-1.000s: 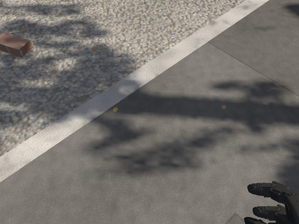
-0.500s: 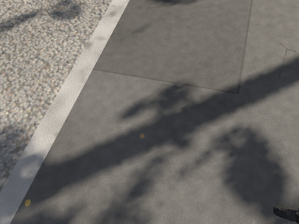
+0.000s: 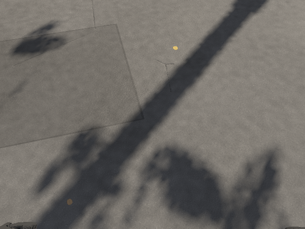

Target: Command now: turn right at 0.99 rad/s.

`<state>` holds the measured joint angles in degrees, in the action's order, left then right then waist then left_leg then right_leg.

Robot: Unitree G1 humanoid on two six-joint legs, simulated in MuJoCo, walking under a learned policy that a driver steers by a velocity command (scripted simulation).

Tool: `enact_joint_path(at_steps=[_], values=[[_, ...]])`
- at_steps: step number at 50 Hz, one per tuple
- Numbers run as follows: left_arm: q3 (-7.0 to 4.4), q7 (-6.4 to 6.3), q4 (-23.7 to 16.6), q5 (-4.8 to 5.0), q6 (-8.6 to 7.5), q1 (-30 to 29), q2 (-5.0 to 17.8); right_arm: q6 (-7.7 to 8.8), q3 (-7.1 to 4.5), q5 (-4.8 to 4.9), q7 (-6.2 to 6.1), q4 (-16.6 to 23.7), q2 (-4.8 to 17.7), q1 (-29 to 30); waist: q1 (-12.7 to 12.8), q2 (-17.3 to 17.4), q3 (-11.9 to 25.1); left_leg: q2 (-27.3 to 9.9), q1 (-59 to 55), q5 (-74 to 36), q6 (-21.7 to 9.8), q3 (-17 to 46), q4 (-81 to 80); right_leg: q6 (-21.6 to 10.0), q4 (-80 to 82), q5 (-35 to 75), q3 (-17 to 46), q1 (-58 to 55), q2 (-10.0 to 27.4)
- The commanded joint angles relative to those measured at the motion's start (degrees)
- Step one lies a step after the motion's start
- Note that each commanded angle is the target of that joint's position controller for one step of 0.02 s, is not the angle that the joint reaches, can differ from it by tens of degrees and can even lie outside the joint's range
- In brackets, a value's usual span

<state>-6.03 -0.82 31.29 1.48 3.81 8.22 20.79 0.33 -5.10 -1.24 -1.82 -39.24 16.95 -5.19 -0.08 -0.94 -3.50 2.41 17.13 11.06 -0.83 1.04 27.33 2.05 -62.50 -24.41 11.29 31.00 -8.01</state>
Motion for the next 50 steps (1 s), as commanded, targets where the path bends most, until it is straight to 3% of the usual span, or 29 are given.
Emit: enact_joint_path(at_steps=[1, 5, 10, 12, 15, 16, 17, 18, 19, 20, 21, 22, 23, 26, 28, 32, 34, 35, 36, 37, 38, 39, 40, 41, 42, 44, 46, 49, 50], values=[[-2.05, 0.0, -2.51, 0.31, 0.06, 2.83, 6.04, 0.27, -0.81, 0.28, -1.42, 5.97, 6.17, 4.99, 1.09, 5.82, 3.59, -15.76, -7.44, -7.53, -9.73, 11.08, -10.58, 2.07, -10.58, 3.4, -4.86, 7.98, 6.98], [-0.83, -0.02, -4.82, 0.56, -0.49, -2.48, 3.6, -0.57, -1.61, -0.44, -1.17, 4.45, 8.27, -0.93, -3.01, 8.68, 6.06, -17.71, -15.73, -13.71, -12.09, 5.63, -11.15, 4.22, -2.09, 3.84, -8.76, 10.21, 11.94], [-0.3, 0.77, -4.28, 0.03, -0.3, -1.99, 2.31, -0.92, -2.85, 0.3, 0.34, 3.8, 10.83, 0.28, -2.36, 10.07, 8.51, -19.52, -13.87, -17.27, -11.14, -2.81, -10.45, 3.16, 10.85, 4.68, -12.67, -0.18, 13.34], [-0.5, 1.44, -3.59, 0.41, -0.03, -1.44, 2.83, -0.24, -3.5, 1.81, 1.06, 2.77, 11.97, -1.63, -2.5, 10.58, 9.5, -20.97, -12.44, 1.51, -9.85, -2.9, -13.34, 1.26, 14.94, 3.53, -14.91, -4.53, 13.0], [-1.31, 2.82, -0.67, 1.07, -0.37, 3.02, 3.73, 1.04, -3.66, 3.46, 1.42, 2.49, 12.04, 0.18, 1.3, 10.86, 8.19, -22.58, -8.28, 19.63, -6.9, -3.23, -14.68, -3.66, 23.87, 2.19, -17.65, -13.39, 12.37], [-1.52, 2.92, 2.49, 1.25, -0.62, 8.09, 3.27, 1.03, -3.48, 3.68, 1.38, 2.43, 11.07, 1.83, 4.08, 9.02, 7.95, -21.13, -4.68, 22.51, -5.26, -6.17, -11.62, -5.44, 29.21, 4.47, -20.19, -20.43, 10.87], [-2.34, 2.44, 6.94, 1.49, -0.89, 16.1, 4.24, 1.04, -2.84, 3.09, 1.39, 2.3, 8.27, 1.94, 6.84, 3.8, 8.65, -17.48, 1.38, 23.59, -3.08, -10.5, -2.27, -7.68, 32.71, 2.96, -20.45, -30.94, 8.51], [-3.93, 1.75, 10.2, 1.77, -1.61, 25.89, 8.09, 1.2, -1.54, 2.08, 1.9, 3.63, 4.17, 4.99, 11.42, -9.48, 6.08, -11.44, 18.22, 23.09, 0.6, -15.37, 24.33, -13.7, 39.52, -4.91, -4.06, -43.1, 15.35], [-4.09, 2.03, 7.5, 0.58, -4.27, 23.78, 15.29, 2.95, -0.21, 1.68, 2.24, 9.79, 0.47, 8.46, 7.43, -19.46, 3.39, -1.38, 44.09, 27.48, 2.57, -6.47, 40.82, -24.82, 46.71, -15.31, 31.87, -47.5, 26.93], [-2.89, 2.59, 5.35, -0.19, -6.7, 19.54, 10.42, 5.24, -0.79, 3.35, 2.88, 11.1, 4.95, 13.4, 8.8, -9.7, 1.9, -3.51, 48.77, 21.4, 0.87, 2.69, 44.28, -25.91, 52.99, -18.45, 34.74, -45.11, 29.66], [-1.6, 2.45, 5.15, -0.11, -7.88, 16.79, 7.91, 6.7, -1.25, 4.11, 3.54, 11.08, 7.11, 12.82, 6.08, -8.52, 0.06, -4.97, 47.27, 15.58, -0.4, 3.72, 41.63, -23.88, 53.55, -15.56, 30.59, -42.41, 28.9], [-1.39, 1.55, 5.75, -4.1, -5.77, 13.16, 8.65, 3.98, -0.7, -3.86, 4.58, 6.11, 7.84, 5.93, 3.98, -8.36, -0.48, -8.37, 39.45, 9.11, 1.74, 0.13, 38.03, -18.68, 53.57, -11.35, 18.48, -35.77, 22.73], [-0.63, 1.24, 5.53, -3.59, -5.5, 11.54, 7.24, 2.57, -0.93, -4.36, 5.07, 5.36, 7.9, 3.4, 2.13, -8.82, -1.57, -7.92, 32.08, 5.64, 3.33, -1.05, 34.36, -16.63, 54.41, -7.35, 14.12, -30.03, 18.17], [0.39, 1.83, 7.58, -2.64, -6.49, 13.84, 5.56, -0.32, -0.19, -2.01, 5.41, 5.3, 7.19, 4.96, 2.26, -5.86, -1.76, -6.29, 26.46, 0.57, 6.2, -2.88, 30.12, -16.66, 55.83, -0.15, 10.58, -25.2, 14.5], [-0.07, 1.83, 8.78, -2.46, -6.82, 16.29, 6.69, -0.38, 0.45, -1.21, 5.34, 6.4, 6.35, 8.41, 3.57, -4.61, -2.3, -5.37, 26.5, -1.86, 6.66, -2.87, 23.74, -17.09, 55.61, 2.55, 11.02, -25.92, 14.34], [-0.58, 1.19, 10.13, -2.24, -7.45, 17.64, 8.06, 0.33, 1.22, -0.21, 5.26, 9.16, 5.85, 14.86, 5.75, -6.74, -3.07, -4.01, 20.06, -4.95, 5.57, -1.75, 10.79, -16.67, 54.4, 8.56, 13.16, -25.69, 15.28], [-0.74, 0.91, 10.35, -2.05, -7.79, 15.81, 8.71, 0.74, 1.02, 0.13, 4.68, 9.17, 6.72, 11.52, 3.5, -7.34, -2.16, -3.63, 11.71, -4.33, 3.92, -1.36, 7.73, -15.38, 52.83, 18.23, 14.8, -24.82, 16.92], [-0.85, 0.94, 10.01, -2.1, -7.92, 13.11, 9.39, 1.04, 0.64, 0.26, 4.07, 7.93, 7.56, 6.02, 0.35, -7.44, -0.47, -2.49, 3.49, -1.84, 2.98, -1.93, 6.55, -13.95, 49.37, 27.64, 13.9, -22.66, 16.54], [-1.06, 1.21, 9.81, -2.35, -8.08, 10.94, 10.42, 1.41, -0.45, 0.31, 2.99, 5.08, 9.76, -4.42, -4.71, -5.59, 4.72, -0.46, -10.08, 2.28, 2.06, -3.3, 7.21, -12.45, 39.04, 39.69, 12.06, -19.16, 14.49], [-1.05, 1.7, 9.61, -2.48, -8.36, 8.29, 10.43, 1.62, -1.76, 0.0, 1.55, 1.71, 12.72, -18.45, -12.38, -0.66, 12.3, -2.74, -27.77, 5.62, 0.97, -1.9, 7.76, -10.67, 21.19, 42.3, 8.21, -11.4, 9.1], [0.99, 1.66, 7.51, -2.01, -9.19, 9.2, 2.51, 2.18, -3.16, -2.12, 0.22, 0.44, 18.87, -30.26, -15.1, 14.38, 22.23, -17.77, -42.42, 36.28, -0.58, 16.93, 0.54, -9.53, -3.01, 18.5, 2.72, 0.92, 1.77], [2.68, 1.81, 4.62, -0.43, -9.34, 10.56, -1.55, 2.33, -2.85, -2.5, 0.67, 1.92, 20.06, -23.0, -7.83, 29.13, 23.02, -27.82, -38.05, 51.35, -2.09, 48.62, -17.53, -9.4, -14.14, -4.81, 0.59, 10.31, -0.99], [2.66, 1.68, 6.96, -1.75, -8.28, 9.59, 1.17, 1.96, -1.62, -2.41, 0.81, 4.11, 13.46, -12.49, -4.0, 18.6, 12.89, -27.69, -27.89, 49.83, -4.03, 46.63, -17.27, -9.71, -18.71, 1.92, -1.52, 13.1, 4.45], [2.23, 2.4, 7.72, -3.11, -7.53, 7.4, 3.2, 1.81, -0.64, -2.06, 0.84, 4.3, 9.18, -10.07, -3.49, 9.35, 8.38, -26.08, -21.88, 41.44, -5.22, 36.54, -14.37, -9.55, -17.07, 6.16, -3.81, 12.39, 7.87], [2.08, 3.27, 8.28, -3.66, -6.9, 5.95, 3.21, 1.9, -0.15, -1.92, 0.86, 2.92, 7.13, -10.78, -2.91, 4.97, 5.45, -23.52, -17.05, 31.83, -5.28, 26.94, -14.29, -9.11, -14.28, 8.02, -4.75, 10.78, 10.41], [2.82, 4.98, 6.85, -4.14, -5.48, 3.01, 1.0, 2.95, 0.69, -1.58, 1.02, -0.42, 5.37, -13.26, -1.67, 7.45, 1.22, -21.39, -11.83, 21.3, -4.59, 15.55, -16.22, -7.91, -11.9, 8.89, -5.1, 10.71, 12.98], [3.64, 5.85, 4.97, -3.93, -4.3, -1.11, -0.92, 4.29, 1.08, -0.51, 1.73, -2.93, 4.13, -15.63, -1.36, 6.49, -1.61, -21.19, -11.83, 11.7, -3.64, 7.72, -18.06, -7.61, -11.8, 11.61, -5.94, 14.68, 13.93], [4.38, 6.55, 1.89, -3.49, -3.95, -6.63, -1.38, 5.65, 1.29, -0.46, 2.02, -4.44, 4.2, -15.45, 0.51, 5.2, -3.24, -19.52, -11.39, -1.74, -2.2, -4.81, -19.75, -7.62, -7.74, 18.38, -7.51, 17.0, 14.1], [4.5, 6.73, 1.7, -3.13, -3.86, -7.94, -1.25, 5.76, 1.29, -0.56, 1.99, -4.81, 4.14, -15.0, 0.71, 4.62, -3.63, -16.79, -11.22, -4.91, -1.56, -9.74, -20.47, -7.88, -4.74, 20.2, -9.68, 16.05, 13.06]])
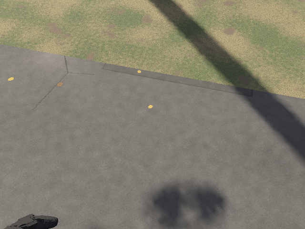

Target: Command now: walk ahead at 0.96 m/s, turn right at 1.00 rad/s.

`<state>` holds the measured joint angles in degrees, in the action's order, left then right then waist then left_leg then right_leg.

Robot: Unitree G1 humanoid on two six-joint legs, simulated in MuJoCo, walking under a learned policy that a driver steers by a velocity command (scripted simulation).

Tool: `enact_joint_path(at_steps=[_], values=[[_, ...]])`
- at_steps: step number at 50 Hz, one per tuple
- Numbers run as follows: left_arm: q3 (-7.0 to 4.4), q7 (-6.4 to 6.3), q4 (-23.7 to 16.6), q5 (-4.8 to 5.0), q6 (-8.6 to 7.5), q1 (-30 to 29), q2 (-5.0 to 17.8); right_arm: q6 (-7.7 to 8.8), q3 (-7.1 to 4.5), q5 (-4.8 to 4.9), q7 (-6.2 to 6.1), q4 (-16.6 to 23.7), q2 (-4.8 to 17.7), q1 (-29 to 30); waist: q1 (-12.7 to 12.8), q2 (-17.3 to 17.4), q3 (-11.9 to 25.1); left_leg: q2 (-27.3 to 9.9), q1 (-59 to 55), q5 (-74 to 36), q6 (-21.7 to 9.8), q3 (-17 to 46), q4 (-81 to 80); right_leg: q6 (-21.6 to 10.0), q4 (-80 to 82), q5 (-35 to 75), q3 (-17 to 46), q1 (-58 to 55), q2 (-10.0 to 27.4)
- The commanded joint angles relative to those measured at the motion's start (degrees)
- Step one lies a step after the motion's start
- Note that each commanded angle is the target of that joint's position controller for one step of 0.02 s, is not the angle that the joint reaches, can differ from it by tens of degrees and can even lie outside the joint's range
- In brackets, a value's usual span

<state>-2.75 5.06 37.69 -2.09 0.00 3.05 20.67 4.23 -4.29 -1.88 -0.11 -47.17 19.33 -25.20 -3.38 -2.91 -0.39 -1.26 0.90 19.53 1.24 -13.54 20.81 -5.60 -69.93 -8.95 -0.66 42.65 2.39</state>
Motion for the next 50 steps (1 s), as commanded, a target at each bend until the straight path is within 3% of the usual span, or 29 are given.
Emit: enact_joint_path(at_steps=[1, 3, 6, 8, 9, 10, 11, 12, 13, 14, 17, 20, 21, 22, 25, 27, 29, 30, 31, 32, 33, 34, 35, 36, 39, 42, 44, 47, 50], values=[[1.76, 1.29, -6.56, 0.46, -0.01, -5.69, -1.5, 2.33, 0.35, -0.19, 0.21, 3.03, 3.24, 4.7, 4.31, 7.5, -8.52, -14.63, 6.9, -16.63, -4.07, 3.12, -15.47, -0.6, 8.58, 5.97, 0.46, 2.78, 3.64], [2.37, 2.0, -7.32, -0.21, -0.37, -11.1, -1.83, 2.43, 0.35, -0.03, -0.1, 1.02, 3.43, 1.46, 2.7, 3.5, -11.24, -12.06, 5.97, -27.61, -3.55, -2.37, -17.32, -2.42, 18.93, 7.17, -5.47, -1.83, 1.12], [2.18, 0.88, -4.57, -0.2, -1.13, -6.7, -1.29, 1.66, -0.27, 0.31, -0.58, -0.4, 8.71, -1.93, 5.65, 6.41, -5.83, -13.75, -1.4, -70.55, -4.65, -3.68, -9.92, -5.66, 25.34, 4.05, -9.91, -15.54, -6.77], [0.19, -1.0, 1.19, 0.02, -1.53, 11.31, 2.82, -0.1, -0.79, 0.04, -0.8, 0.28, 12.57, 0.82, 14.89, 10.08, 3.95, -15.98, -1.9, -83.22, -5.97, -2.64, 12.23, -7.82, 27.11, -4.08, -7.31, -33.46, -10.2], [-1.46, -2.17, 5.29, -0.17, -1.49, 23.18, 5.53, -0.71, -0.56, 0.18, -0.83, 1.13, 12.13, 3.46, 20.52, 9.42, 8.96, -14.49, 4.89, -75.42, -5.88, -2.86, 29.27, -8.94, 34.49, -2.57, -4.08, -48.69, -9.7], [-3.22, -3.51, 6.59, -0.46, -1.0, 21.71, 10.01, -0.92, 0.3, -0.74, -0.04, 1.56, 6.69, 0.89, 14.68, 0.47, 9.78, -8.08, 19.94, -17.98, -4.52, -0.59, 50.57, -8.26, 33.8, -11.98, 8.31, -59.47, -1.13], [-4.04, -3.87, 3.51, -0.87, -0.61, 17.28, 15.03, -0.42, 1.47, 1.63, 0.58, 6.68, 2.33, -3.87, 7.39, -10.42, 18.74, -1.0, 39.07, 9.95, -2.14, 6.21, 70.19, -15.77, 42.85, -13.86, 41.45, -71.31, 15.46], [-4.21, -4.23, 3.77, -0.08, -0.48, 20.44, 12.97, 0.62, 0.85, 1.56, 0.33, 9.03, 6.85, 5.8, 11.68, 0.36, 19.22, -1.45, 42.96, 2.35, -3.0, 14.84, 70.58, -14.63, 50.61, -14.31, 44.16, -68.38, 13.17], [-4.06, -4.82, 5.8, 0.18, -1.18, 18.61, 11.54, 0.99, 1.28, 2.34, 0.33, 9.18, 5.2, 7.38, 9.12, 1.98, 9.32, -3.49, 45.33, -0.99, -3.25, 14.67, 66.95, -13.8, 53.07, -10.29, 37.36, -60.17, 12.88], [-3.44, -5.14, 6.68, 0.11, -2.22, 16.94, 8.55, 0.95, 1.8, 1.71, 0.25, 7.88, 4.24, 7.16, 6.36, 6.3, 2.93, -5.92, 42.66, -2.23, -3.21, 14.82, 61.45, -12.1, 54.08, -5.76, 31.32, -50.21, 10.89], [-0.82, -5.73, 7.92, 1.08, -4.73, 13.24, 1.74, -1.64, 2.45, -0.49, 1.24, 5.58, 1.6, 3.95, -0.09, 6.28, -2.17, -8.87, 31.55, -0.96, -1.16, 15.35, 50.86, -10.03, 55.84, 19.46, 18.77, -33.35, 5.9], [-0.57, -4.81, 10.29, 1.89, -5.98, 14.96, 2.22, -2.05, 3.07, -0.57, 2.01, 7.66, -0.59, 10.44, 0.05, 3.59, -5.45, -6.5, 29.76, -6.09, -0.1, 10.46, 37.15, -8.15, 57.44, 43.31, 8.02, -28.56, 1.35], [-0.5, -4.56, 10.75, 2.03, -6.11, 14.63, 2.02, -1.79, 3.51, -0.32, 2.15, 8.23, -1.5, 12.31, 0.34, 2.83, -5.41, -5.32, 27.23, -11.45, -0.57, 8.81, 30.65, -6.49, 57.41, 46.1, 4.62, -27.48, -1.17], [-0.27, -5.82, 8.98, 4.57, -6.27, 12.82, -0.77, 1.15, 3.62, 2.87, 1.39, 10.44, -1.98, 21.27, 3.94, 6.33, -4.93, -3.95, 28.71, -16.38, 0.22, 10.17, 23.92, -5.8, 56.32, 39.13, 5.98, -28.09, -0.37], [-1.09, -7.63, 12.11, 3.36, -5.1, 21.44, 4.09, 4.2, 3.85, 2.49, 2.56, 12.59, -2.08, 27.31, 7.54, 2.4, -1.39, 1.41, 24.92, -36.12, -0.94, 9.07, 7.02, -3.69, 56.46, 34.21, 7.37, -36.08, 1.33], [-1.14, -7.72, 13.25, 2.52, -4.46, 22.78, 3.67, 4.07, 2.5, 1.98, 2.65, 12.03, 1.22, 24.21, 5.2, -1.06, 0.82, 4.4, 19.49, -38.36, -2.89, 9.96, 5.41, -1.13, 52.31, 35.64, 8.02, -39.61, 1.5], [-1.5, -7.57, 12.68, 1.84, -3.69, 19.52, 4.45, 3.68, 0.89, 1.61, 2.1, 8.63, 4.54, 12.26, -2.63, -3.72, 5.92, 6.22, 6.72, -37.11, -3.85, 10.11, 6.64, 1.32, 39.74, 42.93, 7.3, -39.75, 0.67], [-1.45, -7.13, 11.42, 1.34, -3.32, 15.52, 4.59, 3.39, 0.44, 1.16, 1.52, 6.05, 5.64, 3.94, -7.89, -3.15, 8.96, 2.6, -2.68, -44.41, -5.09, 12.25, 5.0, 3.39, 26.88, 38.64, 6.26, -36.12, -1.37], [-0.03, -6.5, 11.14, -0.28, -2.91, 22.28, -1.53, 3.1, 0.63, -0.71, 1.39, 4.69, 9.21, 0.67, -4.39, 13.61, 17.61, -13.07, -19.16, -74.25, -13.04, 25.15, 14.36, 7.48, -1.32, -6.92, 5.03, -23.59, -8.41], [1.27, -5.32, 14.72, 2.86, -2.95, 35.93, -4.52, 3.1, 1.62, -1.92, 2.31, 4.27, 5.36, -0.99, -1.5, 18.58, 32.62, -25.16, -32.43, -72.11, -24.96, 50.68, 11.42, 8.43, -16.86, -30.66, 17.05, -13.72, -13.84], [-0.06, -5.05, 15.34, 3.82, -2.43, 31.86, 2.19, 2.29, 1.15, -0.16, 2.29, 6.48, 4.4, 5.07, -2.78, 9.67, 31.06, -23.33, -25.54, -58.55, -24.18, 49.32, 7.06, 8.31, -19.12, -26.22, 19.03, -13.71, -9.76], [-0.77, -5.36, 12.08, 3.81, -1.84, 23.14, 4.35, 1.65, 1.47, 1.44, 2.03, 7.53, 3.0, 12.65, -1.03, 4.2, 20.09, -20.62, -13.37, -45.1, -21.84, 43.12, 3.7, 8.04, -15.2, -22.77, 15.02, -11.72, -6.71], [-1.04, -6.11, 10.69, 2.92, -1.16, 17.08, 4.36, 1.13, 2.54, 1.91, 1.69, 7.41, 0.69, 17.28, 1.16, -1.71, 10.04, -17.32, 0.15, -38.54, -19.31, 37.49, -0.08, 8.33, -10.79, -20.14, 10.65, -11.41, -4.25], [-1.23, -6.7, 10.06, 2.55, -0.29, 15.68, 3.5, 1.04, 2.83, 1.14, 1.49, 6.86, 0.42, 18.45, 2.93, -0.53, 5.6, -14.67, 9.07, -36.87, -18.13, 33.81, -2.53, 8.2, -6.91, -17.76, 8.83, -13.64, -2.56], [-0.24, -7.54, 10.68, 2.26, 0.78, 19.23, -2.15, 1.04, 3.11, -0.06, 2.22, 4.99, -0.39, 19.95, 6.23, 4.98, 4.38, -9.31, 19.67, -43.0, -16.32, 24.12, -4.84, 8.87, 7.77, -16.23, 6.64, -22.27, -0.13], [0.47, -8.15, 9.81, 1.75, 0.51, 15.91, -3.27, 0.68, 2.26, 0.24, 1.71, 3.13, 1.69, 19.18, 5.26, 7.33, 9.66, -9.13, 17.51, -46.23, -16.06, 21.0, -3.84, 9.54, 21.59, -10.06, 5.84, -26.86, 0.92], [-0.08, -8.07, 9.68, 2.15, 1.14, 13.31, -1.32, -0.44, 1.85, 0.72, 1.2, 2.42, 2.97, 19.16, 4.38, 7.71, 10.28, -9.16, 18.05, -28.18, -15.03, 21.77, -5.74, 9.23, 26.36, -4.7, 5.7, -29.23, 0.98], [-0.59, -8.08, 9.13, 1.81, 1.68, 9.16, -0.59, -1.85, 2.12, 1.08, 0.69, 2.02, 2.58, 20.71, 4.08, 8.88, 4.86, -7.91, 22.69, 0.52, -12.73, 23.9, -8.09, 7.86, 34.31, -2.19, 4.56, -31.12, 0.29], [-0.7, -8.28, 8.76, 0.59, 0.84, 7.67, 0.05, -1.92, 3.41, 1.05, 0.68, 0.19, -0.48, 16.82, 3.81, 6.15, 2.3, -5.0, 24.41, 9.07, -7.53, 23.67, -4.91, 5.04, 45.05, 2.08, 7.69, -35.78, 3.24]])
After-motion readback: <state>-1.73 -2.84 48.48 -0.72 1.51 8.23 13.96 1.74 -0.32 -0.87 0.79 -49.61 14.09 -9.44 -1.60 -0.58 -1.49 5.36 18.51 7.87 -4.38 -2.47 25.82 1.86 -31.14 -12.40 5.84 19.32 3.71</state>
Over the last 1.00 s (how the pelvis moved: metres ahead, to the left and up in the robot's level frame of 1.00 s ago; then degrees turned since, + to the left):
0.35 -0.29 0.00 -58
